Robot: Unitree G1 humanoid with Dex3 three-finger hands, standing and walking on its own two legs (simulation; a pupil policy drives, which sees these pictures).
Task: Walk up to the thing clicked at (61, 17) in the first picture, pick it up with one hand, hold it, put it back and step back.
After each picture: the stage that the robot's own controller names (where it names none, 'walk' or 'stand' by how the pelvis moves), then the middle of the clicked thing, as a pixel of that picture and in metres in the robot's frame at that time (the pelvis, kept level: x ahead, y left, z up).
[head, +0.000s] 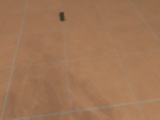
stand; (62, 16) +1.99 +0.34 -0.72
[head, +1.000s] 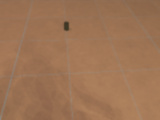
walk; (66, 26) +1.88 +0.19 -0.71
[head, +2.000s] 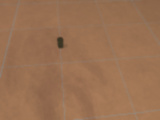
walk; (60, 42) +1.27 +0.24 -0.71
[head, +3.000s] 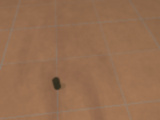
walk; (56, 83) +0.79 +0.26 -0.71
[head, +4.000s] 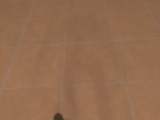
walk; out of the picture +0.46 +0.27 -0.69
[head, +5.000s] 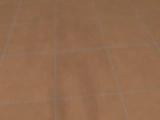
stand; out of the picture +0.33 +0.23 -0.71
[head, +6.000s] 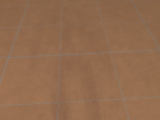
stand; out of the picture +0.32 +0.22 -0.72
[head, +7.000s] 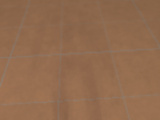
stand; out of the picture +0.34 +0.23 -0.73
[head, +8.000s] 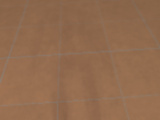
stand; out of the picture +0.32 +0.24 -0.73
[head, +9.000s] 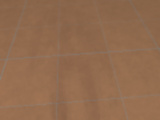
go down; out of the picture +0.32 +0.24 -0.73
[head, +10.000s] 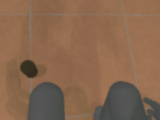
go down; (29, 69) +0.41 +0.24 -0.36
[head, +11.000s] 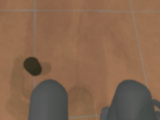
go down; (33, 67) +0.41 +0.24 -0.32
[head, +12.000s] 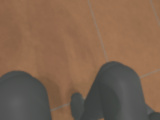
close in; out of the picture +0.40 +0.28 -0.23
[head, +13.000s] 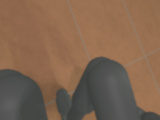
close; out of the picture +0.40 +0.28 -0.22
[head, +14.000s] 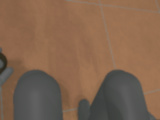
lift; out of the picture +0.34 +0.27 -0.15
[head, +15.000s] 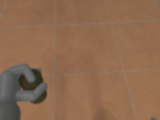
lift; (34, 87) +0.32 +0.18 +0.01
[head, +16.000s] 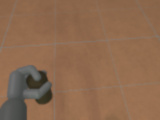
hold; (40, 88) +0.34 +0.17 +0.00
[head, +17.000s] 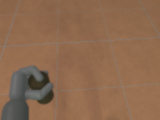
hold; (42, 88) +0.33 +0.17 +0.00
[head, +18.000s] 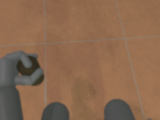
crouch; (31, 71) +0.38 +0.19 -0.08
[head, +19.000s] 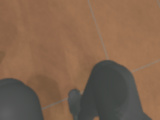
lower; out of the picture +0.42 +0.26 -0.21
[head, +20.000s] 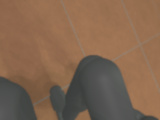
lower; out of the picture +0.42 +0.29 -0.23
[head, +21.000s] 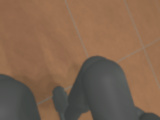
lower; out of the picture +0.42 +0.29 -0.22
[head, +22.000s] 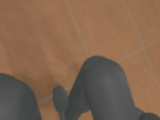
lower; out of the picture +0.42 +0.29 -0.22
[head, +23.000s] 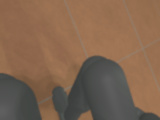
lower; out of the picture +0.41 +0.29 -0.22
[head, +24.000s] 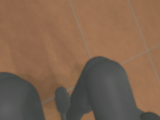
open; out of the picture +0.40 +0.27 -0.23
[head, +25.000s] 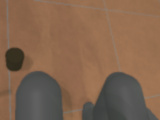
stand; (14, 60) +0.41 +0.24 -0.26
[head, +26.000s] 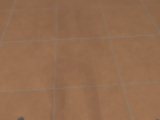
stand; out of the picture +0.35 +0.19 -0.64
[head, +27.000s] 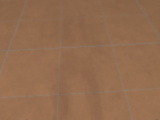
stand; out of the picture +0.36 +0.20 -0.67
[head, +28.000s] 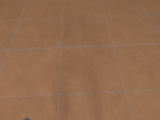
stand; out of the picture +0.35 +0.19 -0.67
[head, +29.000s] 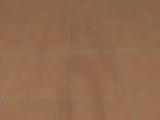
walk; out of the picture +0.38 +0.19 -0.72
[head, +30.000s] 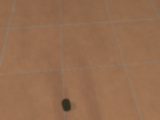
walk; (66, 105) +0.46 +0.15 -0.70
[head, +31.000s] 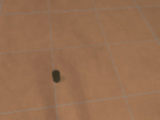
walk; (56, 76) +0.73 +0.20 -0.70
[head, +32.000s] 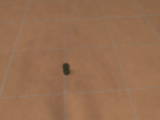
stand; (66, 69) +0.96 +0.22 -0.70
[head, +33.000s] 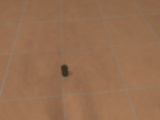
stand; (64, 70) +0.95 +0.22 -0.73
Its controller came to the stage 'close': yes
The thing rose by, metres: 0.72
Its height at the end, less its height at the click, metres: +0.00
